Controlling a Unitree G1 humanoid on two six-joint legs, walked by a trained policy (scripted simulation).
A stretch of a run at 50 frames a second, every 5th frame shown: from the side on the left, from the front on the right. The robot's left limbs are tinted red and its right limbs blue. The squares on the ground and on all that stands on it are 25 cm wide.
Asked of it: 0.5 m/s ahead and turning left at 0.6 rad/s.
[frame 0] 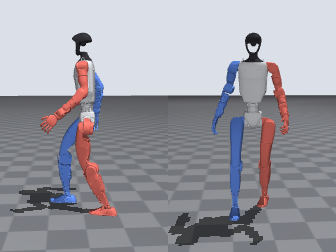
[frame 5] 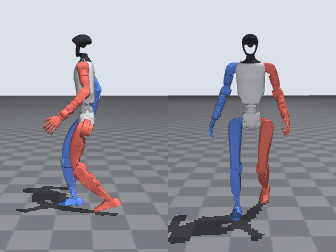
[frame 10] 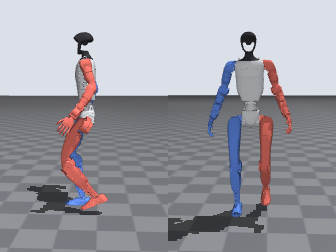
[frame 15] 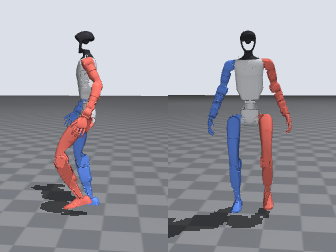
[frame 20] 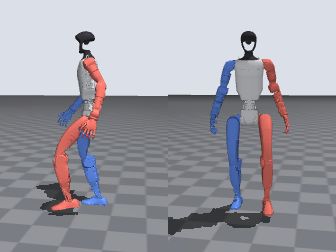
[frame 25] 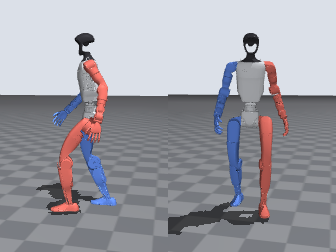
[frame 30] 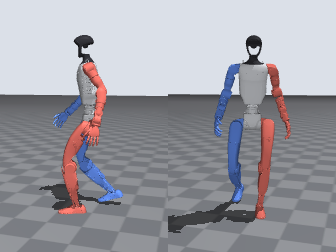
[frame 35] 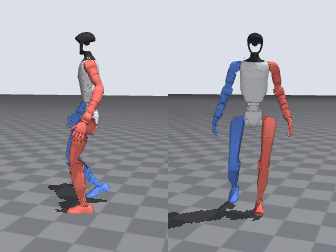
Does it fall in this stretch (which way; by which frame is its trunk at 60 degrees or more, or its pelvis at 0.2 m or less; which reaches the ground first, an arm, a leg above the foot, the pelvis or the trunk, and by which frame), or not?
no
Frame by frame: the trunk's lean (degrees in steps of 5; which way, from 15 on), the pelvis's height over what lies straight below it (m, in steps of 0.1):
0: 5, 0.8
5: 5, 0.8
10: 5, 0.8
15: 5, 0.8
20: 5, 0.8
25: 5, 0.8
30: 5, 0.7
35: 5, 0.8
